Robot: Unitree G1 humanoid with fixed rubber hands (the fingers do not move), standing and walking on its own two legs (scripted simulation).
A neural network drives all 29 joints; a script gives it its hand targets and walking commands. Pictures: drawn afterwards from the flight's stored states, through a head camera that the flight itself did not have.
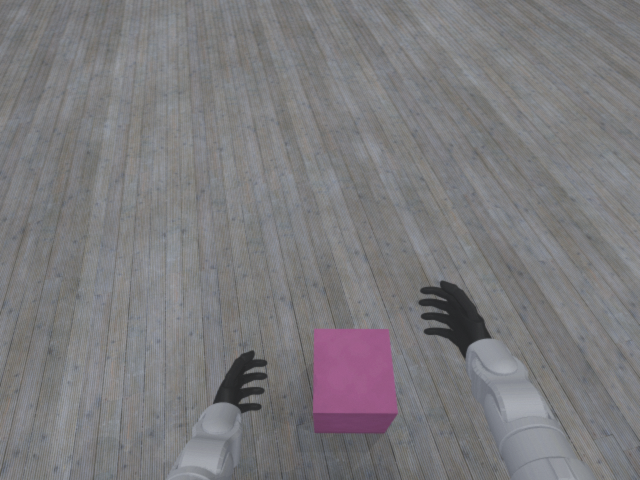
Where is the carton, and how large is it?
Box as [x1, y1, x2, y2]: [313, 329, 397, 432]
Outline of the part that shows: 314,329 314,431 384,432 397,413 388,329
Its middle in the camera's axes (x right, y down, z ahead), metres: +0.09 +0.41 +1.06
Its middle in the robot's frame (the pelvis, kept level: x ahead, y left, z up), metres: +0.40 -0.09 -0.63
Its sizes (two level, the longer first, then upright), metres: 0.210 0.200 0.250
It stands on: the floor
